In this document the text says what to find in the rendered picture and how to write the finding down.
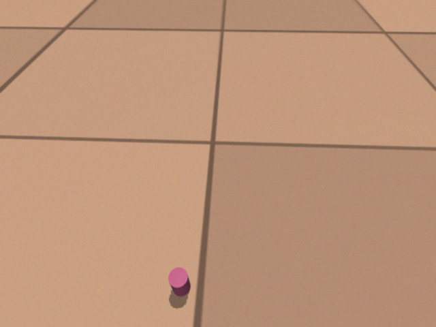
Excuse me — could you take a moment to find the can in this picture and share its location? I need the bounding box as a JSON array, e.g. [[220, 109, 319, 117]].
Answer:
[[168, 267, 191, 296]]

